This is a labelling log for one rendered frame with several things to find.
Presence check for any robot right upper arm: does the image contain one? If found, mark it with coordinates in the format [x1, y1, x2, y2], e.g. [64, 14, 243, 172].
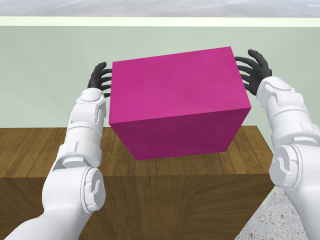
[269, 143, 320, 240]

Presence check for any pedestal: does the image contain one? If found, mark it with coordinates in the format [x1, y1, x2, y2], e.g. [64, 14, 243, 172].
[0, 125, 275, 240]

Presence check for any left robot forearm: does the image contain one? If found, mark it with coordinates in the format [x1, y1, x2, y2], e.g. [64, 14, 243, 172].
[42, 88, 107, 208]

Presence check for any carton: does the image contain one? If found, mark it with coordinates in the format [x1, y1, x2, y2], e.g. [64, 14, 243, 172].
[108, 46, 252, 161]

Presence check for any right robot hand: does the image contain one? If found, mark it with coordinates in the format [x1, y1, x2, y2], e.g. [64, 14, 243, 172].
[234, 49, 272, 96]

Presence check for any right robot forearm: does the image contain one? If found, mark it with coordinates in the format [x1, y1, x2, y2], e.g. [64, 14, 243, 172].
[256, 76, 320, 151]

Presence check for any robot left upper arm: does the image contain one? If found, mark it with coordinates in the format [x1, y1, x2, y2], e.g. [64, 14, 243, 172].
[4, 166, 106, 240]

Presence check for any left robot hand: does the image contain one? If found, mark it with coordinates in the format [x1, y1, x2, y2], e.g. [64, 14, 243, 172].
[87, 62, 112, 98]

